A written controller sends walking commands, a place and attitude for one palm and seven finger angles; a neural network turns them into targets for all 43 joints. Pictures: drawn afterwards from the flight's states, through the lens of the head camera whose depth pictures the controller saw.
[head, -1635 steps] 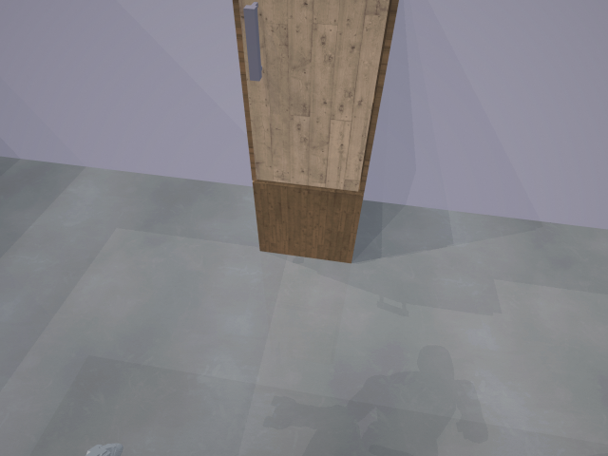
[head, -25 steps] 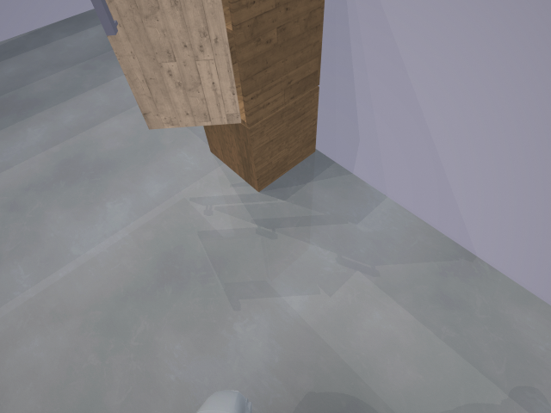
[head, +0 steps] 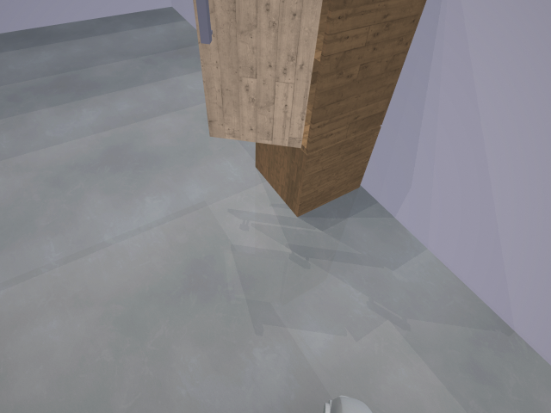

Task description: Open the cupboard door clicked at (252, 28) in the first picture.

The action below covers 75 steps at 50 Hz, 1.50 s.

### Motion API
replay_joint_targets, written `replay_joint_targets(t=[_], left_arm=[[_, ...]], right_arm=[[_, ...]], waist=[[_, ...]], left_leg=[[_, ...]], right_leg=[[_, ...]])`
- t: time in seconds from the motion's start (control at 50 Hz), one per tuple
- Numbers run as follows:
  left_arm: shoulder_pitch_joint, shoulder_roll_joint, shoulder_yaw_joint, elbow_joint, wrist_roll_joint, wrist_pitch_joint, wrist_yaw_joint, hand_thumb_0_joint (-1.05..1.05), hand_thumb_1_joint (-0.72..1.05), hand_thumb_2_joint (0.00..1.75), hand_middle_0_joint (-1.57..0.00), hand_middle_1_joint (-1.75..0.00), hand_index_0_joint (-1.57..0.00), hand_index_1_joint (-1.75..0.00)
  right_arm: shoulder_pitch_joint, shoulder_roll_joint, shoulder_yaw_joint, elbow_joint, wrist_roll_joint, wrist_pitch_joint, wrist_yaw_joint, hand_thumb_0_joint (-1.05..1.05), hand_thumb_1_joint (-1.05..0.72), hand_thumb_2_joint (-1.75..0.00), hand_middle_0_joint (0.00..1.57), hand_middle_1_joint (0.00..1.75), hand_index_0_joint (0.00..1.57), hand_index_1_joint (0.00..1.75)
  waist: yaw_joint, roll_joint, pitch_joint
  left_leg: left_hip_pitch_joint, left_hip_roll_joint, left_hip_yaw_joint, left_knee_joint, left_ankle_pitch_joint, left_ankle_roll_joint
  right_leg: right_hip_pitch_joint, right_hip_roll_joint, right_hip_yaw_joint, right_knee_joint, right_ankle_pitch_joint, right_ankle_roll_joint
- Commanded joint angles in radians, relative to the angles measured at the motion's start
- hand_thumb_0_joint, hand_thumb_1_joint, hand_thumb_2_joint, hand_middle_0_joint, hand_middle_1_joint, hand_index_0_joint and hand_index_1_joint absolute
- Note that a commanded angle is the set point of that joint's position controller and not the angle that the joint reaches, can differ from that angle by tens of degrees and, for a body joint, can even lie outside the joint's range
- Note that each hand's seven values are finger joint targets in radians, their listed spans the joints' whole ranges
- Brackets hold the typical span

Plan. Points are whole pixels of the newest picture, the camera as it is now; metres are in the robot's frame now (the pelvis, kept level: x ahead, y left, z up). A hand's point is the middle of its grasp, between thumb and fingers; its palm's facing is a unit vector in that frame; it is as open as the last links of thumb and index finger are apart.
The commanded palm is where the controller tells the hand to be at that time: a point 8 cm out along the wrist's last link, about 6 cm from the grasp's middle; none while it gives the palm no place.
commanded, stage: take the last steps up to it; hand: left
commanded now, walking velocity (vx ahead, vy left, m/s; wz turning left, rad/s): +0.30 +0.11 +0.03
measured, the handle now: (205, 7) +1.05 +0.28 +0.12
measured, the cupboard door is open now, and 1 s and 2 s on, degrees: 50 50 50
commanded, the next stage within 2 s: come to a stop and stand still in 1.00 s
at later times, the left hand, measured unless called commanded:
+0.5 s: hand (193, 340) +0.26 +0.17 -0.16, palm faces +0.12 -0.97 -0.21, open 7.1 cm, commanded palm none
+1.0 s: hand (160, 282) +0.38 +0.27 -0.18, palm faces +0.10 -0.98 -0.16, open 7.3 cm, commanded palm none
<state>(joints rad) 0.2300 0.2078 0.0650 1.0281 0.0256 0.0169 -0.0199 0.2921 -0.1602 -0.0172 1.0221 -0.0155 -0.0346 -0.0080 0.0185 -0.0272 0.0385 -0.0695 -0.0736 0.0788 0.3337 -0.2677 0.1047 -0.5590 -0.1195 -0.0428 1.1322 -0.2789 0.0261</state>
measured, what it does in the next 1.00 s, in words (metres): walks ahead: right foot, then left foot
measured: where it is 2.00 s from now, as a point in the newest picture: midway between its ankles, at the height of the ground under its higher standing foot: (246, 354)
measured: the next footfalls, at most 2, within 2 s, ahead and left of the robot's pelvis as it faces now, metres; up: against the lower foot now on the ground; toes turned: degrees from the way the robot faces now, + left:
right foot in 0.32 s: +0.23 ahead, -0.10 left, +0.00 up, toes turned -6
left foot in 0.78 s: +0.42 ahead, +0.18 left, +0.00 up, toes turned +11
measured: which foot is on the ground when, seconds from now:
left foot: down 0.00-0.34, up 0.36-0.76, down 0.78-1.00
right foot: up 0.00-0.30, down 0.32-0.80, up 0.82-1.00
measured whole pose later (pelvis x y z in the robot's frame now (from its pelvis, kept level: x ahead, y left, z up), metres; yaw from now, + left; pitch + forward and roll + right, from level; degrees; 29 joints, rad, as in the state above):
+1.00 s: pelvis +0.37 +0.09 +0.00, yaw +1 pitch +0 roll +1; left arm 0.26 0.16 0.06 1.08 0.02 -0.01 0.00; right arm 0.19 -0.16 -0.04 1.00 -0.02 -0.08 -0.03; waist 0.03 -0.04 0.06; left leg -0.21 0.00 0.18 0.43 -0.23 0.07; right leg -0.51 -0.10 -0.06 1.14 -0.35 0.00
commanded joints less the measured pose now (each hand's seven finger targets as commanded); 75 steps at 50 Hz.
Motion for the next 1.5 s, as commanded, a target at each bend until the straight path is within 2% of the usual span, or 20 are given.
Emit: replay_joint_targets(t=[0.0,0.18,0.26,0.28,0.32,0.36,0.44,0.68,0.74,0.76,0.78,0.8,0.92,1.14,1.18,1.22,1.28,1.32,1.42,1.48], left_arm=[[-0.059,0.046,0.001,-0.075,0.000,-0.027,0.008,0.00,0.90,0.90,-0.20,-0.30,-0.20,-0.30],[-0.245,0.003,-0.020,-0.141,-0.005,-0.049,0.005,0.00,0.90,0.90,-0.20,-0.30,-0.20,-0.30],[0.008,0.040,-0.001,-0.077,-0.008,-0.061,0.015,0.00,0.90,0.90,-0.20,-0.30,-0.20,-0.30],[0.168,0.087,0.017,-0.036,-0.004,-0.071,0.021,0.00,0.90,0.90,-0.20,-0.30,-0.20,-0.30],[0.293,0.204,0.046,0.010,-0.016,-0.072,0.034,0.00,0.90,0.90,-0.20,-0.30,-0.20,-0.30],[0.108,0.106,0.024,-0.033,-0.020,-0.077,0.047,0.00,0.90,0.90,-0.20,-0.30,-0.20,-0.30],[0.045,-0.001,-0.009,-0.022,-0.011,-0.100,0.037,0.00,0.90,0.90,-0.20,-0.30,-0.20,-0.30],[0.139,0.107,0.013,0.051,0.003,-0.100,0.029,0.00,0.90,0.90,-0.20,-0.30,-0.20,-0.30],[0.130,0.091,0.010,0.047,-0.003,-0.090,0.030,0.00,0.90,0.90,-0.20,-0.30,-0.20,-0.30],[0.169,0.040,0.003,0.032,-0.012,-0.088,0.025,0.00,0.90,0.90,-0.20,-0.30,-0.20,-0.30],[0.144,0.015,-0.012,0.006,-0.016,-0.091,0.023,0.00,0.90,0.90,-0.20,-0.30,-0.20,-0.30],[0.076,0.018,-0.008,-0.018,-0.014,-0.088,0.030,0.00,0.90,0.90,-0.20,-0.30,-0.20,-0.30],[0.107,-0.028,-0.006,0.015,-0.004,-0.047,0.018,0.00,0.90,0.90,-0.20,-0.30,-0.20,-0.30],[0.040,-0.018,-0.020,-0.015,-0.004,-0.036,0.027,0.00,0.90,0.90,-0.20,-0.30,-0.20,-0.30],[0.131,0.074,-0.011,0.013,-0.003,-0.052,0.041,0.00,0.90,0.90,-0.20,-0.30,-0.20,-0.30],[0.106,0.153,-0.014,0.013,-0.015,-0.051,0.049,0.00,0.90,0.90,-0.20,-0.30,-0.20,-0.30],[0.006,0.120,-0.011,-0.011,-0.011,-0.035,0.072,0.00,0.90,0.90,-0.20,-0.30,-0.20,-0.30],[-0.011,0.122,-0.002,-0.020,-0.010,-0.030,0.074,0.00,0.90,0.90,-0.20,-0.30,-0.20,-0.30],[-0.047,0.112,0.010,-0.030,-0.019,-0.012,0.070,0.00,0.90,0.90,-0.20,-0.30,-0.20,-0.30],[-0.062,0.027,-0.001,-0.060,-0.017,0.016,0.064,0.00,0.90,0.90,-0.20,-0.30,-0.20,-0.30]], right_arm=[[0.133,-0.129,-0.029,0.006,0.000,-0.026,-0.016,0.00,-0.90,-0.90,0.20,0.30,0.20,0.30],[0.299,-0.094,-0.016,0.107,-0.013,-0.030,-0.027,0.00,-0.90,-0.90,0.20,0.30,0.20,0.30],[0.250,-0.125,-0.023,0.115,-0.001,-0.031,-0.030,0.00,-0.90,-0.90,0.20,0.30,0.20,0.30],[0.217,-0.127,-0.028,0.100,0.010,-0.035,-0.025,0.00,-0.90,-0.90,0.20,0.30,0.20,0.30],[0.237,-0.095,-0.034,0.067,0.017,-0.034,-0.021,0.00,-0.90,-0.90,0.20,0.30,0.20,0.30],[0.089,-0.070,-0.041,0.044,0.003,-0.012,-0.004,0.00,-0.90,-0.90,0.20,0.30,0.20,0.30],[0.167,0.015,-0.030,0.072,-0.010,0.028,0.014,0.00,-0.90,-0.90,0.20,0.30,0.20,0.30],[-0.157,-0.039,-0.039,-0.060,-0.006,-0.004,0.049,0.00,-0.90,-0.90,0.20,0.30,0.20,0.30],[0.048,-0.120,-0.055,0.003,-0.016,-0.023,0.031,0.00,-0.90,-0.90,0.20,0.30,0.20,0.30],[0.174,-0.231,-0.081,0.028,-0.029,-0.030,0.016,0.00,-0.90,-0.90,0.20,0.30,0.20,0.30],[0.250,-0.289,-0.092,0.039,-0.023,-0.020,0.002,0.00,-0.90,-0.90,0.20,0.30,0.20,0.30],[0.230,-0.272,-0.086,0.033,-0.020,-0.014,-0.008,0.00,-0.90,-0.90,0.20,0.30,0.20,0.30],[0.026,-0.113,-0.033,-0.010,-0.013,-0.046,-0.020,0.00,-0.90,-0.90,0.20,0.30,0.20,0.30],[0.036,-0.111,-0.021,0.036,-0.014,-0.014,-0.027,0.00,-0.90,-0.90,0.20,0.30,0.20,0.30],[0.051,-0.081,-0.014,0.038,0.004,-0.008,-0.028,0.00,-0.90,-0.90,0.20,0.30,0.20,0.30],[0.111,-0.066,-0.020,0.054,0.022,0.025,-0.024,0.00,-0.90,-0.90,0.20,0.30,0.20,0.30],[0.100,-0.045,-0.023,0.069,0.024,0.059,-0.030,0.00,-0.90,-0.90,0.20,0.30,0.20,0.30],[0.096,-0.045,-0.026,0.074,0.024,0.066,-0.027,0.00,-0.90,-0.90,0.20,0.30,0.20,0.30],[0.117,-0.041,-0.038,0.082,0.009,0.065,-0.023,0.00,-0.90,-0.90,0.20,0.30,0.20,0.30],[0.033,-0.131,-0.056,0.021,-0.009,0.060,-0.029,0.00,-0.90,-0.90,0.20,0.30,0.20,0.30]], waist=[[-0.025,0.093,0.048],[-0.075,0.103,0.098],[0.055,0.070,0.002],[0.125,0.023,-0.079],[0.111,-0.141,-0.195],[0.059,0.004,0.077],[-0.043,-0.113,0.067],[0.019,-0.144,0.053],[-0.087,-0.005,-0.063],[-0.127,0.208,-0.182],[-0.142,0.326,-0.238],[-0.139,0.214,-0.185],[-0.009,0.116,-0.031],[0.019,0.065,0.000],[0.045,-0.079,-0.074],[-0.004,-0.113,-0.096],[-0.014,-0.248,-0.120],[-0.013,-0.153,-0.136],[-0.039,-0.039,-0.122],[-0.018,0.230,-0.035]], left_leg=[[0.076,0.280,-0.193,-0.156,0.404,0.073],[0.156,0.289,-0.171,-0.076,0.680,0.054],[0.021,0.241,-0.115,0.183,0.945,-0.004],[-0.140,0.198,-0.087,0.375,0.792,-0.026],[-0.503,0.014,-0.073,0.978,-0.287,-0.082],[-0.552,0.137,-0.152,0.974,-0.119,-0.076],[-0.429,0.176,-0.084,0.792,0.027,-0.118],[-0.375,0.140,0.022,0.271,0.057,-0.130],[0.012,0.108,0.050,0.102,0.103,-0.098],[0.227,0.325,-0.203,0.116,0.215,-0.022],[0.317,0.466,-0.398,0.048,0.375,0.070],[0.268,0.492,-0.366,0.028,0.468,0.110],[-0.074,0.377,-0.101,-0.093,0.444,0.053],[-0.120,0.314,-0.005,0.049,0.558,0.003],[-0.227,0.202,0.026,0.204,0.347,-0.095],[-0.220,0.104,0.023,0.331,-0.243,-0.148],[-0.225,0.125,-0.030,0.416,-0.287,-0.140],[-0.265,0.111,-0.028,0.389,-0.263,-0.149],[-0.113,0.129,-0.009,0.112,0.107,-0.147],[-0.241,0.380,-0.224,-0.028,0.402,0.022]], right_leg=[[-0.134,-0.011,-0.008,-0.064,0.063,0.007],[-0.065,0.042,-0.069,-0.369,0.030,-0.048],[0.365,0.114,-0.096,-0.540,0.062,-0.093],[0.626,0.042,-0.005,-0.584,0.137,-0.127],[0.826,-0.426,0.629,-0.815,0.222,-0.330],[0.455,-0.346,0.454,-0.933,-0.022,-0.247],[0.269,-0.180,0.072,-0.970,0.140,-0.138],[0.454,-0.207,0.009,-0.864,0.321,-0.134],[0.350,-0.118,-0.073,-0.541,0.397,-0.082],[0.164,0.002,-0.143,-0.286,0.089,-0.039],[0.008,0.078,-0.098,-0.009,-0.313,-0.035],[-0.061,0.049,-0.014,0.123,-0.303,-0.057],[0.018,-0.018,0.026,0.048,-0.061,-0.029],[0.330,0.053,-0.044,-0.558,0.133,-0.036],[0.549,-0.053,0.116,-0.660,0.685,-0.076],[0.498,-0.281,0.204,-0.700,0.962,-0.244],[0.470,-0.222,0.153,-0.707,0.936,-0.247],[0.537,-0.209,0.129,-0.677,0.988,-0.229],[0.391,-0.138,0.075,-0.599,0.625,-0.137],[0.302,0.073,-0.043,-0.395,-0.130,-0.029]])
